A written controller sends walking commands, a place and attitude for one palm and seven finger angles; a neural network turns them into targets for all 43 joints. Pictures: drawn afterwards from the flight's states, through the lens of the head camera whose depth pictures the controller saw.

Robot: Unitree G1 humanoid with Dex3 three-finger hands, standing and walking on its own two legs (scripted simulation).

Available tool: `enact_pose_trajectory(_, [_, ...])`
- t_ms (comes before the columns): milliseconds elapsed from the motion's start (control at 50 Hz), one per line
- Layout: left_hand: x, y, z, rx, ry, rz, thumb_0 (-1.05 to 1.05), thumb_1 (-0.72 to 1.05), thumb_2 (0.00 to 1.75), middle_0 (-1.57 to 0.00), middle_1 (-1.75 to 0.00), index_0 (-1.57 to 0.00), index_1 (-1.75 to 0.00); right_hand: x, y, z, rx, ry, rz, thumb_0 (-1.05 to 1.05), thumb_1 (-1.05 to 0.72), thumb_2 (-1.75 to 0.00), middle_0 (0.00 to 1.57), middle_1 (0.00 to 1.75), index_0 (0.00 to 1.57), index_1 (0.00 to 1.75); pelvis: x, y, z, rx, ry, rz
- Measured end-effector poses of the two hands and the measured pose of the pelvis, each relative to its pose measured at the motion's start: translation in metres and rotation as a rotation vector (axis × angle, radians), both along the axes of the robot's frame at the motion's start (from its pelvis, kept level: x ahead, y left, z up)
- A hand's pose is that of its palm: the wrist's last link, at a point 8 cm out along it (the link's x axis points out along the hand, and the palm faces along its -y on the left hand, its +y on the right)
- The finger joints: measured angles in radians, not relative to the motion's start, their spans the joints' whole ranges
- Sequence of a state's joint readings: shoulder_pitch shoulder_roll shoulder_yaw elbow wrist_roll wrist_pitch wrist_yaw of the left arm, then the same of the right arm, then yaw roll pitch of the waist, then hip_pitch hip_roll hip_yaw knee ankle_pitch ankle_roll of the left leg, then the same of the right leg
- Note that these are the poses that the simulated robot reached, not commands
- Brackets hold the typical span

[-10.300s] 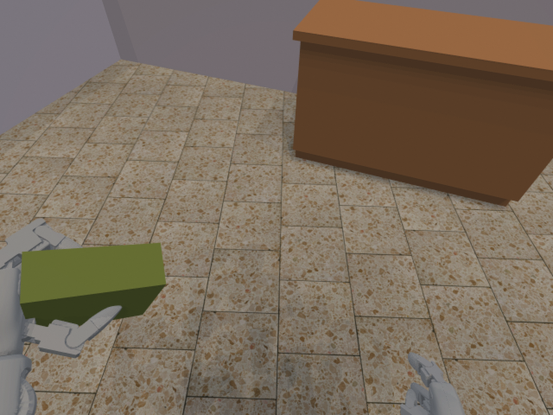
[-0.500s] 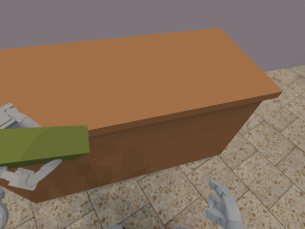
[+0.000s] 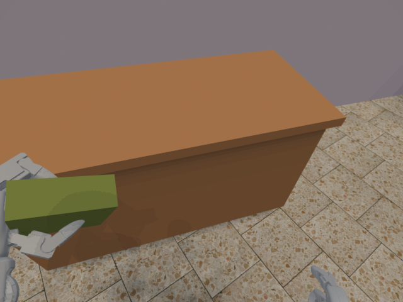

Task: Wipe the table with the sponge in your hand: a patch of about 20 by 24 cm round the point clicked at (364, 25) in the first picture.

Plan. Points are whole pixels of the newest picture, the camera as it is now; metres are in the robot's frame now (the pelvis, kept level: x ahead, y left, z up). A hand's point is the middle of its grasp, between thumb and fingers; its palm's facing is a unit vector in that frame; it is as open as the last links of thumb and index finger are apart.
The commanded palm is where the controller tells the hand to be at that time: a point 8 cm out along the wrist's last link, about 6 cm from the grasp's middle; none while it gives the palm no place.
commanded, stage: come to a stop and stand still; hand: left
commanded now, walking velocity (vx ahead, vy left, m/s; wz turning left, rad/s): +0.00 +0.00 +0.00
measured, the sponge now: (78, 205) +0.22 +0.20 +0.15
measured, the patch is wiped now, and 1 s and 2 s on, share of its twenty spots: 0.00 0.00 0.00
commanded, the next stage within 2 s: look again from close up in 1.60 s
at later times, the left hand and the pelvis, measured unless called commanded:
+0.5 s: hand (39, 243) +0.16 +0.22 +0.17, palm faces +0.40 -0.83 -0.39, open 9.1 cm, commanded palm +0.10 +0.27 +0.18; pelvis -0.05 -0.01 +0.00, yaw +1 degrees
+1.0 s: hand out of the picture +0.07 +0.21 +0.17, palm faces +0.45 -0.80 -0.41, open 9.1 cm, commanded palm +0.02 +0.25 +0.18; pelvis -0.13 -0.03 -0.01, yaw +3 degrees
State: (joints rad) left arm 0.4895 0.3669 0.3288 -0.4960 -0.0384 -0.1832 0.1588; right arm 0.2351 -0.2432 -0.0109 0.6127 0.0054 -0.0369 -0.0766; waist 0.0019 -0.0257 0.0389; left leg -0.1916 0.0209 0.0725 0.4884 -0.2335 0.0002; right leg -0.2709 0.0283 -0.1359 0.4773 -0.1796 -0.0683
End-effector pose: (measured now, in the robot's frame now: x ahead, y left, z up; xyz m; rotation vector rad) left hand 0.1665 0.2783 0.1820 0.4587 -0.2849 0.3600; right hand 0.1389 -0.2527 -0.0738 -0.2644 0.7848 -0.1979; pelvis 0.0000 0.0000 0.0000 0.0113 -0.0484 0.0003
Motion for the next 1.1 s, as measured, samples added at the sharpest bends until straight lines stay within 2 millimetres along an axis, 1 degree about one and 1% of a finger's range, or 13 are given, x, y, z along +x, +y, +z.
enact_pose_trajectory(80, [-0.014,0.001,0.002,0.017,-0.007,0.016,-0.01,-0.43,1.05,-0.85,-1.37,-0.85,-1.37,-0.006,0.008,0.004,0.017,-0.038,0.029,0.02,-0.91,-0.90,0.19,0.30,0.20,0.30,-0.011,-0.002,0.002,0.003,0.001,0.003])
enact_pose_trajectory(200, [-0.028,-0.007,-0.001,0.025,0.012,0.043,-0.01,-0.43,1.05,-0.85,-1.37,-0.85,-1.37,-0.010,0.025,-0.008,0.098,-0.061,0.084,0.01,-0.90,-0.90,0.20,0.30,0.20,0.30,-0.025,-0.010,-0.001,0.013,-0.005,0.014])
enact_pose_trajectory(300, [-0.037,-0.017,-0.003,0.009,0.032,0.046,-0.01,-0.43,1.05,-0.85,-1.37,-0.85,-1.37,-0.019,0.032,-0.016,0.136,-0.036,0.108,0.01,-0.90,-0.90,0.20,0.30,0.21,0.30,-0.035,-0.014,-0.002,0.015,0.001,0.016])
enact_pose_trajectory(360, [-0.041,-0.020,-0.004,-0.003,0.032,0.036,-0.01,-0.43,1.05,-0.85,-1.37,-0.85,-1.37,-0.028,0.032,-0.018,0.135,-0.014,0.105,0.01,-0.90,-0.90,0.20,0.30,0.21,0.30,-0.041,-0.015,-0.002,0.017,-0.002,0.016])
enact_pose_trajectory(440, [-0.046,-0.020,-0.004,-0.011,0.034,0.021,-0.01,-0.43,1.05,-0.85,-1.37,-0.85,-1.37,-0.042,0.027,-0.016,0.114,0.009,0.087,0.02,-0.90,-0.90,0.20,0.30,0.21,0.30,-0.048,-0.014,0.000,0.018,-0.011,0.012])
enact_pose_trajectory(560, [-0.056,-0.015,0.006,0.032,0.014,0.005,-0.01,-0.43,1.05,-0.85,-1.37,-0.85,-1.37,-0.061,0.017,-0.010,0.080,0.020,0.065,0.02,-0.90,-0.90,0.20,0.30,0.21,0.30,-0.062,-0.012,0.003,0.008,-0.014,0.013])
enact_pose_trajectory(640, [-0.064,-0.013,0.010,0.083,0.004,0.011,-0.01,-0.43,1.05,-0.85,-1.37,-0.85,-1.37,-0.067,0.011,-0.014,0.084,0.001,0.050,0.01,-0.90,-0.90,0.20,0.30,0.21,0.30,-0.072,-0.015,-0.003,0.019,-0.025,0.019])
enact_pose_trajectory(740, [-0.084,-0.019,-0.002,0.099,0.040,0.047,-0.01,-0.43,1.05,-0.85,-1.37,-0.85,-1.37,-0.070,0.005,-0.028,0.115,-0.019,0.059,0.01,-0.90,-0.90,0.20,0.30,0.20,0.30,-0.081,-0.024,-0.013,0.034,-0.047,0.040])
enact_pose_trajectory(820, [-0.101,-0.028,-0.007,0.063,0.039,0.058,-0.01,-0.43,1.05,-0.85,-1.37,-0.85,-1.37,-0.076,0.003,-0.032,0.109,0.010,0.093,0.01,-0.90,-0.90,0.20,0.30,0.20,0.30,-0.093,-0.029,-0.013,0.045,-0.044,0.040])
enact_pose_trajectory(920, [-0.119,-0.033,-0.002,0.034,0.009,0.051,-0.01,-0.43,1.05,-0.85,-1.37,-0.85,-1.37,-0.091,0.003,-0.020,0.095,0.009,0.100,0.02,-0.90,-0.90,0.20,0.30,0.20,0.30,-0.110,-0.033,-0.005,0.049,-0.023,0.044])
enact_pose_trajectory(1000, [-0.138,-0.032,0.005,0.057,-0.041,0.039,-0.01,-0.43,1.05,-0.85,-1.37,-0.85,-1.37,-0.105,0.001,-0.012,0.070,-0.021,0.115,0.01,-0.90,-0.90,0.20,0.30,0.20,0.30,-0.130,-0.033,-0.007,0.038,-0.006,0.050])
enact_pose_trajectory(1060, [-0.156,-0.032,0.007,0.055,-0.055,0.038,-0.01,-0.43,1.05,-0.85,-1.37,-0.85,-1.37,-0.122,-0.001,-0.006,0.058,-0.029,0.114,0.01,-0.90,-0.90,0.20,0.30,0.20,0.30,-0.149,-0.033,-0.005,0.042,-0.025,0.044])
enact_pose_trajectory(1100, [-0.168,-0.031,0.007,0.059,-0.034,0.053,-0.01,-0.43,1.05,-0.85,-1.37,-0.85,-1.37,-0.133,-0.003,-0.004,0.070,-0.048,0.095,0.01,-0.90,-0.90,0.20,0.30,0.21,0.30,-0.156,-0.034,-0.003,0.024,-0.031,0.058])
